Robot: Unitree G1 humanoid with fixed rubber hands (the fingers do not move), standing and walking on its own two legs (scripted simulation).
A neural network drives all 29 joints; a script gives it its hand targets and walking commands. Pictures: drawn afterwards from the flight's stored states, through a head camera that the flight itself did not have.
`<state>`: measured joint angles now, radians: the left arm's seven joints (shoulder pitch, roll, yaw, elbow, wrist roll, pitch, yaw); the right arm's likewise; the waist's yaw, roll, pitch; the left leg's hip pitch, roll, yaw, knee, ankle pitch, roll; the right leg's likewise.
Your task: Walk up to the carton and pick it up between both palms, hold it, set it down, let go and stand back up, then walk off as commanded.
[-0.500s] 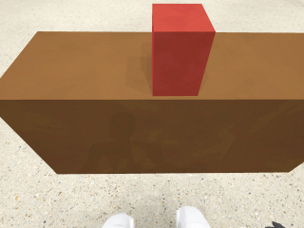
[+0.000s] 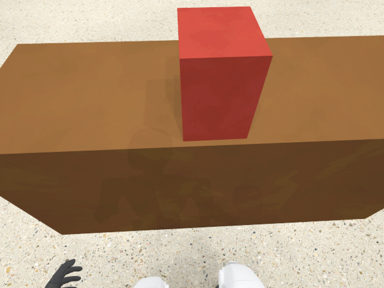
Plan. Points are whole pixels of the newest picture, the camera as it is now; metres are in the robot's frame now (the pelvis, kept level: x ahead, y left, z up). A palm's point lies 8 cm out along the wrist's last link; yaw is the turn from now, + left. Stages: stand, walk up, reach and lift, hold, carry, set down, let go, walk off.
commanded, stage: walk up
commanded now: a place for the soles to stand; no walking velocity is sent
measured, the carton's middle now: (214, 78) +0.56 -0.05 +0.10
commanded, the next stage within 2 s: none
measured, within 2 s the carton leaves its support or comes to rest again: neither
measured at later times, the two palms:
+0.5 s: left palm out of the picture +0.11 +0.31 -0.09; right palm (344, 286) +0.14 -0.30 -0.09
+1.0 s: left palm (74, 270) +0.17 +0.25 -0.07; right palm out of the picture +0.03 -0.43 -0.09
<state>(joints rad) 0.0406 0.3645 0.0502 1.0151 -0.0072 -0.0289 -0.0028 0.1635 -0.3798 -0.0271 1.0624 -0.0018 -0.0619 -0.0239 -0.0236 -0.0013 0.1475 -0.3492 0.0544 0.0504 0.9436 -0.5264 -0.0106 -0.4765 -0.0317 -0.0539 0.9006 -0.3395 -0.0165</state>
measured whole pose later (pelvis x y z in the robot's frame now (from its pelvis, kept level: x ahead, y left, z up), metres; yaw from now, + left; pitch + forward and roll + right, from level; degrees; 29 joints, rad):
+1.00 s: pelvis +0.04 -0.08 +0.01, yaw +0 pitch -4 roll +2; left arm 0.09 0.45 0.13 0.94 0.02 0.01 -0.09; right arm 0.31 -0.46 -0.09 1.05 -0.03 -0.08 -0.03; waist -0.04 -0.04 0.11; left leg -0.23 0.12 -0.03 0.79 -0.48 -0.06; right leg -0.45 -0.07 -0.03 0.85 -0.32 -0.01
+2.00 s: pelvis +0.08 -0.07 +0.02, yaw +3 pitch -4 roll +0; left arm 0.08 0.39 0.02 1.04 0.00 -0.06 0.01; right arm -0.02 -0.35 -0.03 1.02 -0.01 0.00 0.01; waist 0.02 0.02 0.15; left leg -0.36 0.04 0.07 0.81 -0.37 0.01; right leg -0.33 -0.02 0.00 0.80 -0.39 0.02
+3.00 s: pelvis +0.11 -0.04 +0.02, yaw -4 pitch -3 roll +0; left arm 0.15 0.39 0.03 1.05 0.00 -0.03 0.05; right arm 0.05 -0.36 -0.07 0.98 -0.03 0.01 0.03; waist 0.03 0.01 0.13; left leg -0.30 0.03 0.18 0.76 -0.41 0.06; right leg -0.35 -0.05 0.01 0.83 -0.52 -0.03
